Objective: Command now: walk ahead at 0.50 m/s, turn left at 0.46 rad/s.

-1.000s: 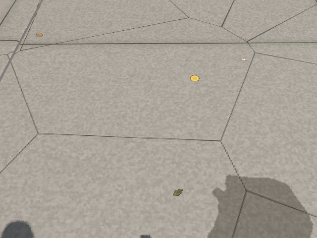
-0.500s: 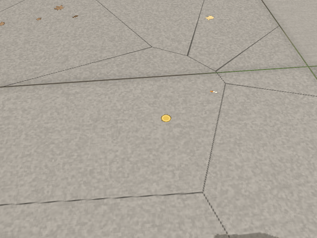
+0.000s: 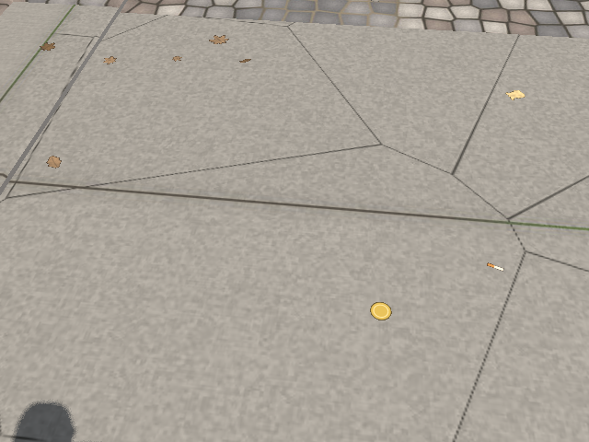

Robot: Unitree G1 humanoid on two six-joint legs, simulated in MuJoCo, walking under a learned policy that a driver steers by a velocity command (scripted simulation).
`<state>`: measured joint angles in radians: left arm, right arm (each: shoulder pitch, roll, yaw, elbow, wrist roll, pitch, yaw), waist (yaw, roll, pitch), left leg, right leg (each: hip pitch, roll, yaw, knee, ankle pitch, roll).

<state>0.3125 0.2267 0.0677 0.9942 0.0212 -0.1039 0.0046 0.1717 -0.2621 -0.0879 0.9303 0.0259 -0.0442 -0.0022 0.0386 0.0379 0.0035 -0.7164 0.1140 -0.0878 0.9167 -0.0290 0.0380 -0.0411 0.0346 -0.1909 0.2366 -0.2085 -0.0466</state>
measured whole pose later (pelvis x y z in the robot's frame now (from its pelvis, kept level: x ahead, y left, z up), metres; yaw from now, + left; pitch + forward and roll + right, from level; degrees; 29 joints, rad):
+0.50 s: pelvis +0.24 +0.07 +0.00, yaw +17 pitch +3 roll -1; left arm 0.04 0.30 0.07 0.79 0.01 -0.07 0.03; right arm 0.20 -0.28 -0.09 0.79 0.01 -0.03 0.00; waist -0.03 -0.03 0.07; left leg -0.29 -0.11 -0.05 0.40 -0.15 0.10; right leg -0.66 -0.08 0.07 0.97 -0.28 0.06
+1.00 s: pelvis +0.34 +0.08 -0.01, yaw +6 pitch +3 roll +1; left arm 0.17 0.30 0.09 0.77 -0.01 0.03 0.03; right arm 0.11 -0.28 -0.07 0.79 0.01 0.01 -0.03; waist 0.03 -0.01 0.04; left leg -0.40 -0.04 -0.08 0.71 -0.38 -0.05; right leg -0.41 0.04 0.15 0.46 -0.11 0.01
